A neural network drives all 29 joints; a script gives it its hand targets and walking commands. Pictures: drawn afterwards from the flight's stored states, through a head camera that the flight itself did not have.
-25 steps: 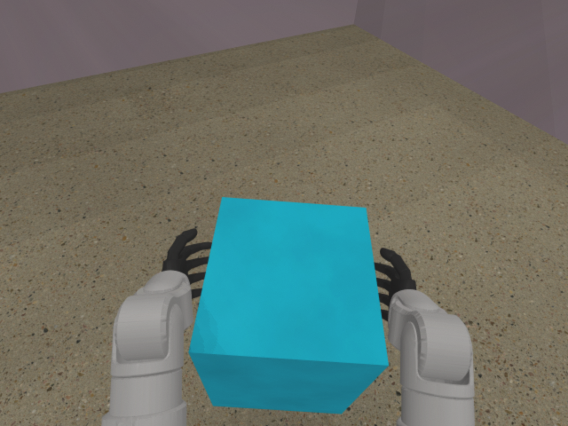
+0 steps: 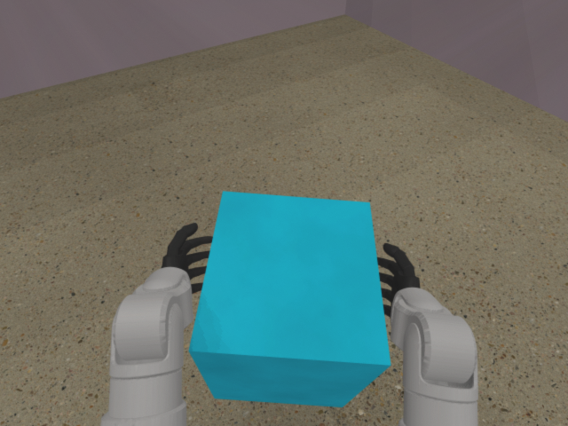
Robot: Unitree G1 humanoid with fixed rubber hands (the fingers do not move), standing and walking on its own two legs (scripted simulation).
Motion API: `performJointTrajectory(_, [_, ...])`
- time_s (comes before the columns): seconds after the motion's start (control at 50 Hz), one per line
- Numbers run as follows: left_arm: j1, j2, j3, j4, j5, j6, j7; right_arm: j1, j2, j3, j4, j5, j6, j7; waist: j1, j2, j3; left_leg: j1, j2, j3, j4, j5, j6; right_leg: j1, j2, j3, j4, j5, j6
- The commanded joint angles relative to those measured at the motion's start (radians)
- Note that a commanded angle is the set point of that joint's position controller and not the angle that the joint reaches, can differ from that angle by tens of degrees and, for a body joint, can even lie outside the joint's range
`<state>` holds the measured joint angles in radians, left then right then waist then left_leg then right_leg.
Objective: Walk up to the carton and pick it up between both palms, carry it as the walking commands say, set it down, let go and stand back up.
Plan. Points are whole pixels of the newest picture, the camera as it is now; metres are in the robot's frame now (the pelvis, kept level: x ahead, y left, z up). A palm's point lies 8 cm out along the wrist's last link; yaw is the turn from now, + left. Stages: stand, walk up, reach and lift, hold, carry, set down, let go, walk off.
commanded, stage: carry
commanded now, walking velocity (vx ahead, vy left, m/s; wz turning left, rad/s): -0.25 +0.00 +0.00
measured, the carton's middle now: (286, 307) +0.29 +0.01 +0.01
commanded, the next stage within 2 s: none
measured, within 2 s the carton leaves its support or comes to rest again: neither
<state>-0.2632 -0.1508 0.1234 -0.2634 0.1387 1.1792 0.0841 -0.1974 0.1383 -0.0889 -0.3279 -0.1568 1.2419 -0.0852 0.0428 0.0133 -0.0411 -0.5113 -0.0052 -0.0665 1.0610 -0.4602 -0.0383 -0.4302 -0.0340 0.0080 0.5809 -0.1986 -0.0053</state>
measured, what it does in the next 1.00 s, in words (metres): walks backwards: left foot, then right foot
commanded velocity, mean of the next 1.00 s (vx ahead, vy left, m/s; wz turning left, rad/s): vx -0.25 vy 0.00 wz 0.00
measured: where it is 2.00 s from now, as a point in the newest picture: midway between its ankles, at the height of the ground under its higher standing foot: outside the picture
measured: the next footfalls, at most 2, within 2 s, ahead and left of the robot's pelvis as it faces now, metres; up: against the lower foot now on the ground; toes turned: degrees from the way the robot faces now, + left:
left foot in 0.10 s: -0.01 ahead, +0.15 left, +0.00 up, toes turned -2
right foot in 0.42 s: -0.15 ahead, -0.12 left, +0.00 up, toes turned -1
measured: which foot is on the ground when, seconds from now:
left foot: up 0.00-0.08, down 0.10-0.44, up 0.46-0.74, down 0.76-1.00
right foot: down 0.00-0.12, up 0.14-0.40, down 0.42-0.76, up 0.78-1.00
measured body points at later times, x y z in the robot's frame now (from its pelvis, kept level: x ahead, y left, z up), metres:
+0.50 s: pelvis -0.19 +0.00 +0.00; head -0.18 -0.02 +0.45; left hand +0.10 +0.15 +0.07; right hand +0.09 -0.14 +0.05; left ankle -0.10 +0.15 -0.70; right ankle -0.19 -0.12 -0.73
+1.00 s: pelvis -0.38 +0.02 +0.00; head -0.36 +0.03 +0.45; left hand -0.09 +0.18 +0.08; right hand -0.09 -0.11 +0.07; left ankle -0.29 +0.15 -0.73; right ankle -0.42 -0.12 -0.68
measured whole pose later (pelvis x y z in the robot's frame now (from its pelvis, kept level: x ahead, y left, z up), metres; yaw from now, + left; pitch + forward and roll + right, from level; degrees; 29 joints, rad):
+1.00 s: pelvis -0.38 +0.02 +0.00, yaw +0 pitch +3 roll -1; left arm -0.25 -0.15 0.13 -0.30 0.13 1.18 0.10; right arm -0.22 0.14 -0.09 -0.32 -0.15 1.23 -0.08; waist 0.04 0.00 -0.01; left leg -0.44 0.02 -0.06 0.50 -0.11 -0.01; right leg -0.44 -0.02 0.00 0.94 -0.48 0.02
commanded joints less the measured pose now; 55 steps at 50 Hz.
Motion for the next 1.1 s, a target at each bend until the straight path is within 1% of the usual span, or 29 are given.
performJointTrajectory(0.0, [-0.298, -0.926, -0.669, 0.034, -0.42, 0.044, -0.259, -0.499, 0.898, 0.712, -0.032, 0.453, -0.024, 0.199, -0.033, -0.284, -0.362, 0.076, -0.008, 0.135, -0.328, -0.059, -0.009, 0.342, -0.268, 0.201, -0.132, 0.539, -0.132])
performJointTrajectory(0.06, [-0.344, -0.928, -0.694, 0.007, -0.426, 0.036, -0.253, -0.525, 0.92, 0.704, -0.025, 0.457, -0.03, 0.214, -0.058, -0.181, -0.375, 0.307, 0.025, 0.09, -0.673, 0.221, 0.013, 0.187, -0.218, 0.157, -0.085, 0.292, -0.049])
performJointTrajectory(0.08, [-0.382, -0.939, -0.711, -0.013, -0.439, 0.031, -0.251, -0.541, 0.93, 0.7, -0.036, 0.455, -0.037, 0.217, -0.059, -0.023, -0.369, 0.364, 0.114, -0.054, -0.683, 0.281, 0.045, 0.083, -0.144, 0.091, -0.008, 0.108, -0.005])
performJointTrajectory(0.1, [-0.407, -0.952, -0.729, -0.042, -0.448, 0.025, -0.249, -0.553, 0.921, 0.693, -0.052, 0.45, -0.046, 0.22, -0.054, 0.258, -0.339, 0.369, 0.35, -0.372, -0.762, 0.454, 0.137, -0.077, -0.009, -0.007, 0.148, -0.216, 0.051])
performJointTrajectory(0.12, [-0.404, -0.96, -0.726, -0.04, -0.44, 0.024, -0.247, -0.527, 0.936, 0.694, -0.066, 0.455, -0.049, 0.226, -0.055, 0.287, -0.279, 0.285, 0.434, -0.39, -0.738, 0.586, 0.212, -0.135, 0.037, -0.028, 0.386, -0.41, 0.057])
performJointTrajectory(0.14, [-0.442, -0.982, -0.759, -0.062, -0.459, 0.018, -0.247, -0.511, 0.949, 0.684, -0.061, 0.45, -0.052, 0.233, -0.069, 0.203, -0.248, 0.115, 0.411, -0.321, -0.765, 0.458, 0.245, -0.076, 0.055, 0.042, 0.589, -0.397, 0.03])
performJointTrajectory(0.18, [-0.501, -1.011, -0.772, -0.093, -0.477, 0.003, -0.245, -0.545, 0.981, 0.698, -0.081, 0.466, -0.055, 0.24, -0.062, 0.106, -0.217, 0.087, 0.305, -0.205, -0.77, 0.242, 0.198, -0.082, 0.044, 0.031, 0.678, -0.251, 0.027])
performJointTrajectory(0.24, [-0.466, -0.967, -0.762, -0.1, -0.473, 0.014, -0.239, -0.517, 0.955, 0.69, -0.072, 0.454, -0.053, 0.228, -0.048, 0.201, -0.237, 0.171, 0.217, -0.121, -0.731, 0.368, 0.158, -0.067, 0.03, -0.039, 0.49, -0.264, 0.043])
performJointTrajectory(0.3, [-0.4, -0.944, -0.739, -0.051, -0.455, 0.036, -0.234, -0.462, 0.913, 0.669, -0.038, 0.426, -0.037, 0.221, -0.051, 0.235, -0.309, 0.324, 0.276, -0.199, -0.696, 0.594, 0.187, -0.019, 0.047, -0.063, 0.23, -0.343, 0.037])
performJointTrajectory(0.36, [-0.348, -0.937, -0.722, -0.028, -0.447, 0.041, -0.242, -0.422, 0.906, 0.673, -0.024, 0.412, -0.035, 0.215, -0.03, 0.219, -0.354, 0.314, 0.257, -0.151, -0.646, 0.495, 0.129, 0.173, 0.051, -0.082, -0.172, -0.158, 0.016])
performJointTrajectory(0.38, [-0.35, -0.94, -0.718, -0.026, -0.447, 0.038, -0.247, -0.418, 0.91, 0.682, -0.025, 0.411, -0.037, 0.214, -0.028, 0.143, -0.345, 0.227, 0.214, -0.117, -0.593, 0.398, 0.09, 0.265, -0.017, 0.005, -0.272, -0.103, 0.01])
performJointTrajectory(0.4, [-0.348, -0.939, -0.715, -0.018, -0.446, 0.036, -0.253, -0.43, 0.917, 0.694, -0.034, 0.414, -0.041, 0.215, -0.032, -0.067, -0.318, 0.075, 0.104, -0.042, -0.48, 0.224, 0.046, 0.316, -0.156, 0.207, -0.315, -0.086, -0.028])
performJointTrajectory(0.42, [-0.35, -0.939, -0.716, -0.041, -0.452, 0.031, -0.259, -0.466, 0.905, 0.699, -0.068, 0.419, -0.046, 0.213, -0.025, -0.309, -0.272, -0.077, -0.047, 0.061, -0.21, -0.085, -0.01, 0.269, -0.391, 0.432, -0.311, 0.182, -0.128])
performJointTrajectory(0.44, [-0.35, -0.951, -0.71, -0.036, -0.445, 0.029, -0.265, -0.514, 0.92, 0.709, -0.074, 0.425, -0.05, 0.215, -0.018, -0.266, -0.222, -0.084, -0.031, 0.045, 0.043, -0.147, -0.012, 0.154, -0.449, 0.384, -0.291, 0.288, -0.2])
performJointTrajectory(0.48, [-0.459, -0.973, -0.743, -0.11, -0.461, 0.02, -0.267, -0.625, 0.969, 0.734, -0.12, 0.471, -0.061, 0.217, -0.021, -0.094, -0.183, -0.013, -0.018, -0.029, 0.228, -0.002, 0.008, 0.052, -0.295, 0.187, -0.243, 0.181, -0.163])
performJointTrajectory(0.5, [-0.457, -0.978, -0.732, -0.1, -0.459, 0.016, -0.264, -0.666, 0.976, 0.75, -0.146, 0.489, -0.063, 0.216, -0.028, -0.093, -0.171, -0.009, -0.011, -0.015, 0.224, 0.018, 0.011, 0.04, -0.256, 0.134, -0.213, 0.212, -0.126])
performJointTrajectory(0.56, [-0.399, -0.94, -0.681, -0.04, -0.44, 0.029, -0.264, -0.609, 0.945, 0.752, -0.119, 0.479, -0.048, 0.201, -0.037, -0.216, -0.201, -0.024, -0.001, 0.074, 0.038, -0.006, 0.004, 0.174, -0.226, 0.118, -0.177, 0.377, -0.102])
performJointTrajectory(0.66, [-0.286, -0.916, -0.662, 0.045, -0.411, 0.047, -0.254, -0.492, 0.892, 0.706, -0.025, 0.45, -0.02, 0.201, -0.039, -0.276, -0.359, 0.106, -0.007, 0.141, -0.402, -0.024, -0.003, 0.348, -0.269, 0.196, -0.109, 0.621, -0.126])
performJointTrajectory(0.7, [-0.34, -0.924, -0.694, -0.008, -0.423, 0.034, -0.249, -0.513, 0.918, 0.702, -0.043, 0.46, -0.03, 0.215, -0.06, -0.219, -0.364, 0.265, 0.018, 0.12, -0.666, 0.223, 0.007, 0.239, -0.228, 0.147, -0.079, 0.41, -0.06])
performJointTrajectory(0.72, [-0.362, -0.932, -0.711, -0.015, -0.43, 0.028, -0.247, -0.539, 0.927, 0.702, -0.058, 0.462, -0.037, 0.221, -0.063, -0.082, -0.373, 0.351, 0.087, 0.002, -0.681, 0.29, 0.035, 0.128, -0.172, 0.105, -0.02, 0.22, -0.016])
performJointTrajectory(0.74, [-0.391, -0.938, -0.728, -0.044, -0.442, 0.023, -0.244, -0.543, 0.921, 0.695, -0.055, 0.456, -0.042, 0.223, -0.056, 0.17, -0.348, 0.382, 0.268, -0.25, -0.735, 0.442, 0.104, -0.016, -0.049, 0.011, 0.097, -0.091, 0.036])
performJointTrajectory(0.76, [-0.422, -0.951, -0.733, -0.066, -0.447, 0.019, -0.243, -0.531, 0.931, 0.691, -0.074, 0.458, -0.049, 0.227, -0.061, 0.3, -0.308, 0.337, 0.434, -0.41, -0.748, 0.626, 0.209, -0.128, 0.043, -0.05, 0.333, -0.4, 0.067])
performJointTrajectory(0.78, [-0.437, -0.966, -0.749, -0.069, -0.454, 0.016, -0.242, -0.504, 0.947, 0.69, -0.063, 0.456, -0.049, 0.232, -0.068, 0.211, -0.273, 0.208, 0.429, -0.331, -0.729, 0.602, 0.254, -0.094, 0.043, 0.038, 0.539, -0.424, 0.039])
performJointTrajectory(0.82, [-0.472, -1.009, -0.767, -0.088, -0.469, 0.005, -0.244, -0.546, 0.966, 0.695, -0.101, 0.463, -0.057, 0.238, -0.062, 0.111, -0.228, 0.102, 0.317, -0.204, -0.771, 0.277, 0.213, -0.06, 0.032, 0.027, 0.657, -0.266, 0.028])
performJointTrajectory(0.92, [-0.426, -0.948, -0.744, -0.09, -0.457, 0.023, -0.229, -0.475, 0.924, 0.664, -0.056, 0.438, -0.045, 0.226, -0.052, 0.218, -0.289, 0.302, 0.246, -0.168, -0.703, 0.57, 0.18, -0.048, 0.05, -0.061, 0.337, -0.331, 0.042])
performJointTrajectory(1.0, [-0.342, -0.928, -0.72, -0.035, -0.443, 0.039, -0.238, -0.421, 0.902, 0.67, -0.026, 0.415, -0.036, 0.218, -0.034, 0.225, -0.352, 0.327, 0.266, -0.166, -0.668, 0.486, 0.139, 0.15, 0.054, -0.087, -0.121, -0.201, 0.017])
performJointTrajectory(1.04, [-0.349, -0.939, -0.723, -0.031, -0.449, 0.035, -0.248, -0.416, 0.903, 0.685, -0.033, 0.412, -0.041, 0.217, -0.031, 0.043, -0.318, 0.143, 0.154, -0.081, -0.55, 0.293, 0.061, 0.3, -0.081, 0.105, -0.291, -0.116, -0.012])
performJointTrajectory(1.06, [-0.348, -0.929, -0.719, -0.041, -0.448, 0.03, -0.253, -0.447, 0.906, 0.698, -0.056, 0.416, -0.046, 0.217, -0.028, -0.224, -0.281, -0.029, 0.01, 0.016, -0.351, 0.024, 0.01, 0.306, -0.297, 0.366, -0.329, 0.027, -0.086])
performJointTrajectory(1.08, [-0.331, -0.941, -0.713, -0.028, -0.449, 0.031, -0.262, -0.479, 0.905, 0.7, -0.061, 0.417, -0.048, 0.216, -0.021, -0.31, -0.211, -0.062, -0.054, 0.063, -0.053, -0.161, -0.014, 0.156, -0.443, 0.414, -0.324, 0.164, -0.179])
